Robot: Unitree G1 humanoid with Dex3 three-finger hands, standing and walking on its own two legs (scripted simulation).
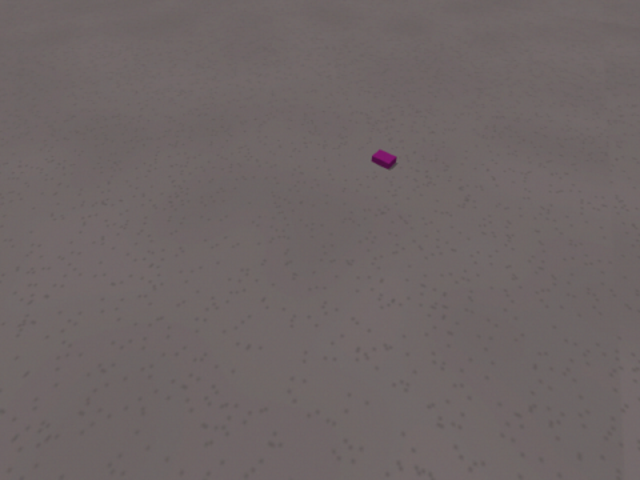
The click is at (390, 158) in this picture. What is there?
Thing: flat box
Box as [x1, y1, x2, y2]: [372, 150, 396, 168]
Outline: 377,151 372,156 372,161 386,168 388,168 395,162 395,156 381,150
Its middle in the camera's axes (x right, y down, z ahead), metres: +0.33 -0.42 +2.01
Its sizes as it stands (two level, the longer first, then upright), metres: 0.103 0.073 0.035
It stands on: the floor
